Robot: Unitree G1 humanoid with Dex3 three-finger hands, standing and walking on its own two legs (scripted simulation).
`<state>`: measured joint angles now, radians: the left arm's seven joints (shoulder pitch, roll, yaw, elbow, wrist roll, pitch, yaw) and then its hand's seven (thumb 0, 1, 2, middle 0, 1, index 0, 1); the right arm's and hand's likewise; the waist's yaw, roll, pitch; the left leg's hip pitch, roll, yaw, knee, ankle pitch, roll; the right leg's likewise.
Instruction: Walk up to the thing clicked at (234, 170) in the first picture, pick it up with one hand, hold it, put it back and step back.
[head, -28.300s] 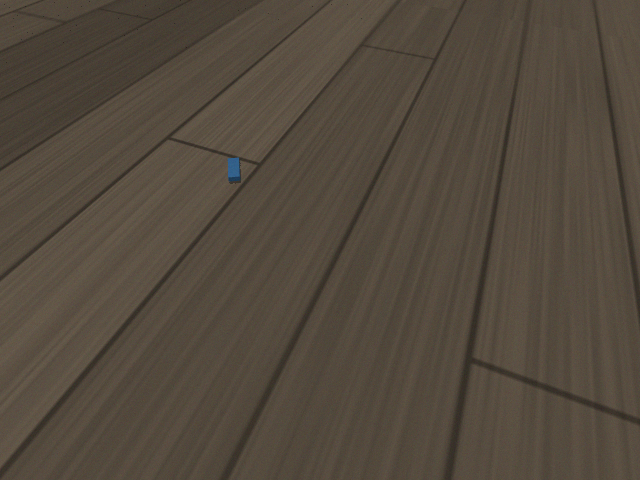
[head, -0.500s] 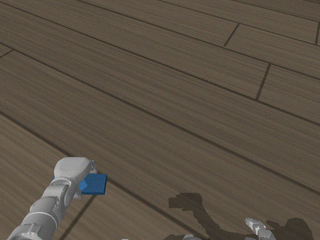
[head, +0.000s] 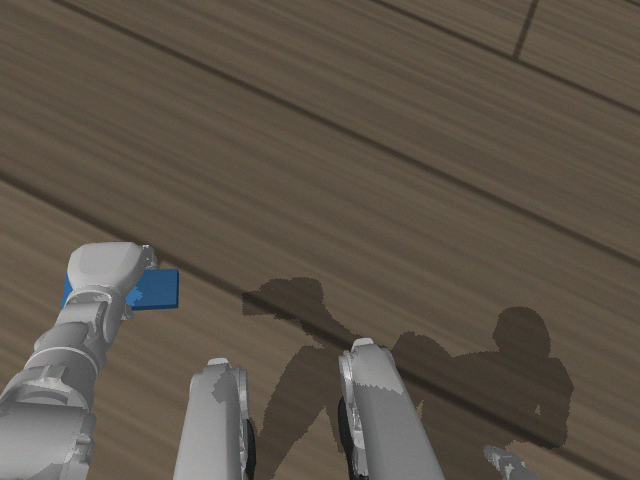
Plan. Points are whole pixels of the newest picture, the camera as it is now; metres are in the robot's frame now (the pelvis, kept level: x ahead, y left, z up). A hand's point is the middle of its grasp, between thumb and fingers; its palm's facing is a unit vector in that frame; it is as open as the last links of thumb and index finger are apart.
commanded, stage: crouch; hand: left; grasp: from above
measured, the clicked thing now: (123, 290) +0.40 +0.24 -0.18
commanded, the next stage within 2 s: lower in 1.00 s
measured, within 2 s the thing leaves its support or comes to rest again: neither
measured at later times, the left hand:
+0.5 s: hand (144, 300) +0.42 +0.25 -0.29, palm faces -0.47 +0.01 -0.88, open 8.3 cm
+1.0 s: hand (152, 306) +0.42 +0.25 -0.36, palm faces -0.47 +0.00 -0.88, open 8.3 cm
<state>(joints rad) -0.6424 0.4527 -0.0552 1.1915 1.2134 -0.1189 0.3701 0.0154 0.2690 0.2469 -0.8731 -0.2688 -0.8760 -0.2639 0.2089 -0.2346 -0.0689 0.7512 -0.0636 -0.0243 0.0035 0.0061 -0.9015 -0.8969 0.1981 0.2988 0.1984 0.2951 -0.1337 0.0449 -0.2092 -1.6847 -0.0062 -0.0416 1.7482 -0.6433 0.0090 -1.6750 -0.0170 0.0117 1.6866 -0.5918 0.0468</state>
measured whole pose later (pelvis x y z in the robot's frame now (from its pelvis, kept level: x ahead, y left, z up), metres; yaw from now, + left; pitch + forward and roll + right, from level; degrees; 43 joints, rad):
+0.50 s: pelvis -0.01 -0.01 -0.12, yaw -1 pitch +37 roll -6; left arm -0.79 0.59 0.05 1.29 1.28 -0.20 0.40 0.02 0.26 0.23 -0.90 -0.24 -0.90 -0.23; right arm 0.15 -0.26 -0.04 0.74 -0.12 -0.07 0.11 0.00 -0.90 -0.90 0.20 0.30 0.20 0.30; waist -0.18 0.02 -0.13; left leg -2.09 -0.03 -0.10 2.15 -0.72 -0.01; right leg -2.06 -0.02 -0.02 2.08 -0.67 0.04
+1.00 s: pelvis -0.02 -0.01 -0.18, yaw -3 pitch +36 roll -7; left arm -0.86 0.66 0.10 1.43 1.34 -0.25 0.46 0.02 0.26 0.24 -0.90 -0.23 -0.91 -0.22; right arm 0.14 -0.26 -0.01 0.78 -0.15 -0.08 0.15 0.00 -0.91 -0.90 0.20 0.30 0.20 0.30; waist -0.22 0.00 -0.10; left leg -2.25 -0.03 -0.11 2.34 -0.72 -0.01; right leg -2.21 -0.01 -0.02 2.25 -0.66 0.05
